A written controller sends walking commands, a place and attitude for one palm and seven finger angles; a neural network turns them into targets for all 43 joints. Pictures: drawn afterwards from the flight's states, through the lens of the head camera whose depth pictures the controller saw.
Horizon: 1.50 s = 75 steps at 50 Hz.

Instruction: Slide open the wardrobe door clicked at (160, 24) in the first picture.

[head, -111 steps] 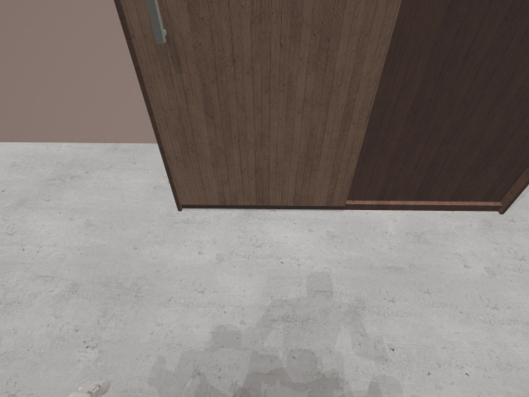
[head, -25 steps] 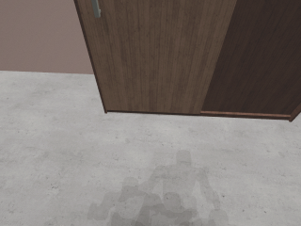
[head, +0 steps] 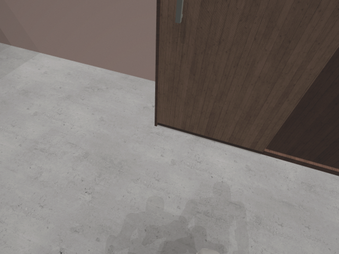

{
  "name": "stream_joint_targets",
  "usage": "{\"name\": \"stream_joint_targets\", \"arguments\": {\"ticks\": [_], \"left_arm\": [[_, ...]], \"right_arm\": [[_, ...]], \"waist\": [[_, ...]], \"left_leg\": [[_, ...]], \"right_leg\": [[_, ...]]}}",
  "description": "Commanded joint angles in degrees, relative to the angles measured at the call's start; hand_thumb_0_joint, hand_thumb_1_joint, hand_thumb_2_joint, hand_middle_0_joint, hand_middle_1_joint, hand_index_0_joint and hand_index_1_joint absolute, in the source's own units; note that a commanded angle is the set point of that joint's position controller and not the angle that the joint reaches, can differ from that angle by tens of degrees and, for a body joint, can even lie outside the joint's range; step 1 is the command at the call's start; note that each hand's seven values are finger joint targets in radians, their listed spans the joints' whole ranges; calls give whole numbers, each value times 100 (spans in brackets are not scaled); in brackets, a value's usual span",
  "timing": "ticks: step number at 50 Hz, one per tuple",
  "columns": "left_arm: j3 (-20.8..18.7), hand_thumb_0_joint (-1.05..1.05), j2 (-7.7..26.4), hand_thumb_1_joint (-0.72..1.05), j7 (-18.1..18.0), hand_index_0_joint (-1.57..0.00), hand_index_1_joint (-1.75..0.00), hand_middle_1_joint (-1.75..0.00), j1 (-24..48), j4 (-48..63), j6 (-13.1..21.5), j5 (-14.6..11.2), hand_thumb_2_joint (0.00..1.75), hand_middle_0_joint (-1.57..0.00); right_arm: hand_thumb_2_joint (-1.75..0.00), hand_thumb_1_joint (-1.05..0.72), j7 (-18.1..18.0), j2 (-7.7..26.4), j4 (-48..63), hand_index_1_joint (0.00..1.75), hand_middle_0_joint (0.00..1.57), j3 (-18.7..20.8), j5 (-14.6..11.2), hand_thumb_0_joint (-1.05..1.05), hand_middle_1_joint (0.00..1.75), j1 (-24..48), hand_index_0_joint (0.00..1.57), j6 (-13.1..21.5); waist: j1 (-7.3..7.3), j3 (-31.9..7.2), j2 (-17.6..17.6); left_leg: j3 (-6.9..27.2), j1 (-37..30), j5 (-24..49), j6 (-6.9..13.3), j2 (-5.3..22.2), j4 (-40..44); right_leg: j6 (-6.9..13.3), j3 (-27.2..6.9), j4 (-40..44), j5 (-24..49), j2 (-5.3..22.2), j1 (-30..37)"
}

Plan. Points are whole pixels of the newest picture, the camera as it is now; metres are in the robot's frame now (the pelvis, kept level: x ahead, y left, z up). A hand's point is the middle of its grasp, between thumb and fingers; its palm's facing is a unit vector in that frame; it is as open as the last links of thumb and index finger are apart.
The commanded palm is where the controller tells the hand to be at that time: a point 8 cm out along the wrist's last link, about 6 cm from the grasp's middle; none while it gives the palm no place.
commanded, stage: walk to a spot facing it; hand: left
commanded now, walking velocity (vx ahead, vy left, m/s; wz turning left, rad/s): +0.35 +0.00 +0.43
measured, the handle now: (181, 2) +1.10 -0.02 +0.16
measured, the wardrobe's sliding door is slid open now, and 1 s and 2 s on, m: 0.00 0.00 0.00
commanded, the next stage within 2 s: turn to face it in 0.72 s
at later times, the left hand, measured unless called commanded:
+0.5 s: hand out of the picture +0.14 +0.11 -0.16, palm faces +0.34 -0.91 -0.23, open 7.4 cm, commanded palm none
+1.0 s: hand (99, 230) +0.22 +0.20 -0.18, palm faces +0.55 -0.81 -0.22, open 7.4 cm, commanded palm none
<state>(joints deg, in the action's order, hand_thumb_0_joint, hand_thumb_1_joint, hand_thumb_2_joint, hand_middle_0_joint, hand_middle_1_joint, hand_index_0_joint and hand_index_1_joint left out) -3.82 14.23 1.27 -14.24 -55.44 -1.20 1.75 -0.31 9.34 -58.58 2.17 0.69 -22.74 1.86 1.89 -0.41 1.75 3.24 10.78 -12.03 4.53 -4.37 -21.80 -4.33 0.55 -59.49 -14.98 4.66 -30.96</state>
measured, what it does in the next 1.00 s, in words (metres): walks ahead, turning left: right foot, then left foot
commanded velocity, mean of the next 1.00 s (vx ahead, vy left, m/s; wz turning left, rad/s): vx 0.12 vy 0.00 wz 0.32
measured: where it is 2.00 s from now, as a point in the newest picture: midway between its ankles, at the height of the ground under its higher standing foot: (163, 241)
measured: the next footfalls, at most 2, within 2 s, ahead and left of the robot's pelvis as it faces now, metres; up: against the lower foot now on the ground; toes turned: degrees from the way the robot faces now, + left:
right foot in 0.26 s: +0.20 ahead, -0.15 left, +0.00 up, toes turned +4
left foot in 0.76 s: +0.33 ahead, +0.08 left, +0.00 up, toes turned +34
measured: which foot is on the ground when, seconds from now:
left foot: down 0.00-0.26, up 0.28-0.74, down 0.76-1.00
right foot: up 0.00-0.24, down 0.26-0.76, up 0.78-1.00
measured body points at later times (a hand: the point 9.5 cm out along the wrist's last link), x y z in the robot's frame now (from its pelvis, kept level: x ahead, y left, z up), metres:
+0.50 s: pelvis +0.17 -0.07 +0.00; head +0.18 -0.09 +0.45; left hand +0.12 +0.16 -0.14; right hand +0.30 -0.31 -0.15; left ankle +0.15 +0.08 -0.64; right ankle +0.16 -0.16 -0.75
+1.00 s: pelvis +0.29 +0.01 -0.01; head +0.29 +0.04 +0.44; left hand +0.19 +0.24 -0.17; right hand +0.50 -0.14 -0.14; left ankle +0.30 +0.06 -0.75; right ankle +0.37 -0.15 -0.66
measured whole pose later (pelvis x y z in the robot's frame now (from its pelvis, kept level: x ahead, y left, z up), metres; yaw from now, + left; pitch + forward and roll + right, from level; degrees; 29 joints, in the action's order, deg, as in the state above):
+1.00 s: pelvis +0.29 +0.01 -0.01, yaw +29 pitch -2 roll -1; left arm -3.3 12.8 -2.1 -14.7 -54.6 -0.8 0.8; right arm -1.2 9.2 -54.0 0.9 0.3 -7.4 1.5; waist -2.4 4.8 2.1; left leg -7.4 12.8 -11.5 6.9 -3.3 -25.9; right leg -4.7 -0.1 -66.6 -19.5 7.2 -29.8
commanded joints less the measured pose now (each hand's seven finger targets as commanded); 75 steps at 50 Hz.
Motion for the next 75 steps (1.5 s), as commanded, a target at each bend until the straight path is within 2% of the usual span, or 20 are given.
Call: {"name": "stream_joint_targets", "arguments": {"ticks": [1, 6, 11, 13, 14, 21, 31, 35, 37, 38, 39, 40, 43, 45, 50, 56, 63, 67, 69, 75], "left_arm": [[-79, 0, 307, 90, 4, -20, -30, -30, 801, 707, 219, -9, 90, -20], [-78, 0, 223, 90, 19, -20, -30, -30, 1092, 873, 292, -32, 90, -20], [-170, 0, 374, 90, -21, -20, -30, -30, -221, 501, 432, -36, 90, -20], [-381, 0, 1462, 90, -159, -20, -30, -30, -1454, 265, 542, 17, 90, -20], [-344, 0, 1310, 90, -206, -20, -30, -30, -1349, 272, 475, -69, 90, -20], [53, 0, 103, 90, -199, -20, -30, -30, -677, 212, 642, -34, 90, -20], [82, 0, 343, 90, -344, -20, -30, -30, -1365, -61, 491, -18, 90, -20], [-53, 0, 760, 90, -335, -20, -30, -30, -1235, 33, 430, -27, 90, -20], [-104, 0, 854, 90, -290, -20, -30, -30, -1005, 196, 427, -123, 90, -20], [-38, 0, 514, 90, -203, -20, -30, -30, -1124, 382, 414, -245, 90, -20], [-3, 0, 503, 90, -248, -20, -30, -30, -881, 625, 326, -213, 90, -20], [-48, 0, 515, 90, -307, -20, -30, -30, -688, 682, 263, -186, 90, -20], [-28, 0, 175, 90, -308, -20, -30, -30, -934, 252, 127, -79, 90, -20], [10, 0, 29, 90, -299, -20, -30, -30, -1309, -1, 25, -66, 90, -20], [30, 0, -16, 90, -324, -20, -30, -30, -1092, -140, -144, -70, 90, -20], [-136, 0, 145, 90, -200, -20, -30, -30, -250, 227, -290, -33, 90, -20], [-91, 0, -6, 90, -112, -20, -30, -30, 112, 505, -186, -45, 90, -20], [-148, 0, 210, 90, -118, -20, -30, -30, -437, 389, -40, -41, 90, -20], [-306, 0, 1094, 90, -246, -20, -30, -30, -822, 305, 68, -33, 90, -20], [-232, 0, 665, 90, -249, -20, -30, -30, 7, 507, 79, -112, 90, -20]], "right_arm": [[-90, -90, -68, 1143, 231, 30, 20, 296, 10, 0, 30, -306, 20, 152], [-90, -90, -67, 1172, 215, 30, 20, 327, 48, 0, 30, -295, 20, 159], [-90, -90, -58, 1177, 313, 30, 20, 336, 40, 0, 30, 236, 20, 120], [-90, -90, 16, 558, 593, 30, 20, 221, -1, 0, 30, -9, 20, 221], [-90, -90, 41, 911, 685, 30, 20, 313, 65, 0, 30, 377, 20, 174], [-90, -90, 271, 477, 425, 30, 20, 257, 84, 0, 30, 677, 20, -163], [-90, -90, 319, 378, 1031, 30, 20, 52, 80, 0, 30, 2195, 20, -295], [-90, -90, 216, 679, 943, 30, 20, 117, 107, 0, 30, 1421, 20, -207], [-90, -90, 141, 1218, 763, 30, 20, 269, 152, 0, 30, 317, 20, -141], [-90, -90, 78, 1868, 725, 30, 20, 426, 121, 0, 30, 25, 20, -109], [-90, -90, 52, 2128, 685, 30, 20, 448, -84, 0, 30, -200, 20, -121], [-90, -90, 19, 1968, 732, 30, 20, 426, -90, 0, 30, 57, 20, -148], [-90, -90, -97, 1148, 949, 30, 20, 153, -18, 0, 30, 1163, 20, -20], [-90, -90, -104, 916, 870, 30, 20, 70, -22, 0, 30, 1376, 20, 44], [-90, -90, -140, 696, 561, 30, 20, 25, -33, 0, 30, 1196, 20, 55], [-90, -90, -171, 834, 562, 30, 20, 184, 26, 0, 30, 1056, 20, -91], [-90, -90, -173, 1063, 425, 30, 20, 325, 71, 0, 30, 713, 20, -129], [-90, -90, -121, 1103, 440, 30, 20, 378, 7, 0, 30, 793, 20, -170], [-90, -90, -68, 547, 795, 30, 20, 225, -4, 0, 30, 1071, 20, -217], [-90, -90, -85, 691, 606, 30, 20, 280, 37, 0, 30, 1077, 20, -366]], "waist": [[130, 463, -760], [167, 477, -822], [-505, 28, -486], [-825, -947, 2006], [-800, -369, 1217], [-143, 650, 542], [-404, 675, 611], [-51, -184, 682], [538, -1112, 198], [502, -1624, -1270], [526, -2013, -961], [391, -1515, -262], [-182, -509, -206], [-421, -312, -388], [-446, 106, -712], [-224, 640, -677], [-4, 41, -867], [-317, -371, -493], [-527, -246, 1552], [-201, -21, 238]], "left_leg": [[2063, -493, -1220, 824, 1579, 1215], [2099, -315, -818, 866, 1532, 1004], [1495, 1026, -51, 368, 953, -560], [32, 3117, -2003, -283, -90, -3766], [172, 3256, -1861, -247, 353, -4508], [-335, 2800, 146, -499, 876, -4974], [-1153, 2483, 231, -530, 702, -2584], [-1471, 1210, -20, -232, 221, -1429], [-861, -1089, 2013, 72, 685, -561], [1492, -2688, 5534, 1022, 2525, -944], [1956, -2899, 6495, 1497, 3067, -794], [1610, -2454, 5650, 1503, 3035, -561], [362, -638, 4355, 380, 2109, -21], [-163, -55, 3941, 262, 1792, 264], [-376, 405, 2617, 18, 1696, 725], [-229, 239, 518, 502, 2202, 944], [-578, -702, 1816, 546, 2584, 147], [-1320, -322, 1636, -142, 2218, -1218], [-1477, 2018, -2243, -845, 1011, -3358], [-390, 2170, -875, -977, 1123, -4291]], "right_leg": [[-57, -70, 571, 6, 111, -1020], [-27, -8, 1598, -138, 6, -431], [82, 173, 3375, 251, -297, 2552], [906, -3230, 4649, -1398, 2459, 4744], [981, -3203, 4921, -1892, 2544, 3979], [643, 178, 4854, 954, 1254, 2115], [721, 1305, 4114, 4651, 1270, 2984], [695, 1470, 2486, 6142, 1477, 3583], [392, 1527, 255, 4345, 1227, 2406], [38, 1203, -1546, -1454, 170, 236], [34, 383, -2243, -2205, 96, -268], [25, 92, -2332, -1795, 292, -490], [-54, -25, -1727, -844, 412, 19], [-54, 2, -1311, -487, 332, 453], [-25, -170, -440, -110, 137, 727], [-40, -111, 121, -387, 118, 166], [138, 371, 1533, -1019, -33, 678], [354, 391, 3488, 669, -77, 2038], [1453, -2199, 3972, 4185, 1894, 3032], [1326, -1222, 4066, 2589, 883, 2369]]}}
